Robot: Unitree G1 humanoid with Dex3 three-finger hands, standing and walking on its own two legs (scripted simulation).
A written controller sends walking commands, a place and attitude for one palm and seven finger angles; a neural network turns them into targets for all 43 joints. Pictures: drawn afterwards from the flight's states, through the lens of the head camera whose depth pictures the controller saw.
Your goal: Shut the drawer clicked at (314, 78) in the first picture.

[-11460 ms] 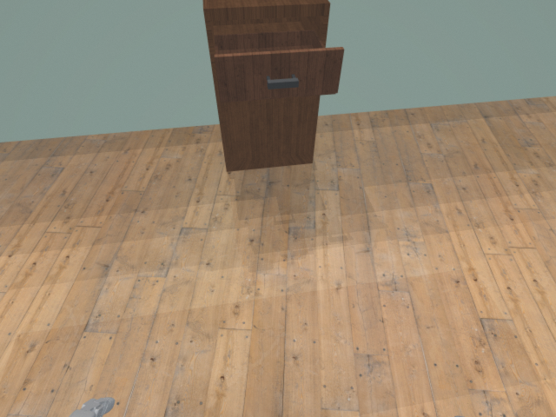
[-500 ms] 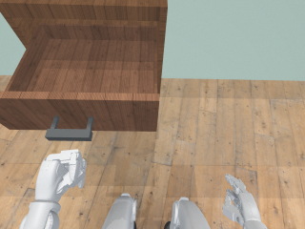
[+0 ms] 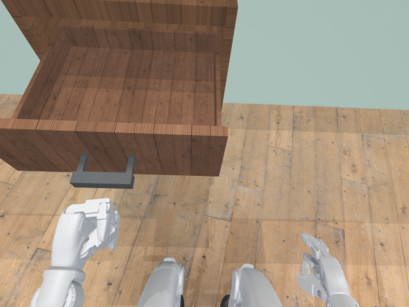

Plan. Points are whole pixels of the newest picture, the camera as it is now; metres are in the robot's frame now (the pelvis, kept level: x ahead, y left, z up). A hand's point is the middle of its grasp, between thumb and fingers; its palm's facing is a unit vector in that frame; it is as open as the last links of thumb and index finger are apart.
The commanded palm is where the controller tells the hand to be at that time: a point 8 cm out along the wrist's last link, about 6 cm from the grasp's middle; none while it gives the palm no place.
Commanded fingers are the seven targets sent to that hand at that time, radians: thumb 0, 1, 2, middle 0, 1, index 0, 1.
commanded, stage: push the drawer shut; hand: left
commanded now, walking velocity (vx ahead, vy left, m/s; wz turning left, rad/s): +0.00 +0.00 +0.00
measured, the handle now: (105, 169) +0.35 +0.21 +0.04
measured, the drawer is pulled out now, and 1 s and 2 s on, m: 0.29 0.21 0.08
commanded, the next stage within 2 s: none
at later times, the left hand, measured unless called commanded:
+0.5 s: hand (115, 206) +0.29 +0.18 +0.02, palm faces +0.01 -1.00 -0.04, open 3.1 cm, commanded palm +0.28 +0.23 +0.04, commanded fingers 0.00 0.90 0.90 -1.40 -1.60 -1.40 -1.60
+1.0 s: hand (124, 172) +0.35 +0.18 +0.03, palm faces +0.03 -1.00 -0.04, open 3.3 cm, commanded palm +0.35 +0.22 +0.04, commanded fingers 0.00 0.90 0.90 -1.40 -1.60 -1.40 -1.60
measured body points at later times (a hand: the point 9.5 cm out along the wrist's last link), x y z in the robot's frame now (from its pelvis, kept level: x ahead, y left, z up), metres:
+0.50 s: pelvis +0.00 +0.01 +0.00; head +0.12 +0.03 +0.44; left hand +0.28 +0.23 +0.03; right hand +0.18 -0.23 -0.10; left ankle +0.02 +0.10 -0.61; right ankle +0.02 -0.10 -0.61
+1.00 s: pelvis -0.01 +0.00 +0.01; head +0.11 +0.02 +0.44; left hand +0.34 +0.23 +0.03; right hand +0.14 -0.24 -0.10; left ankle +0.02 +0.10 -0.61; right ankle +0.02 -0.10 -0.61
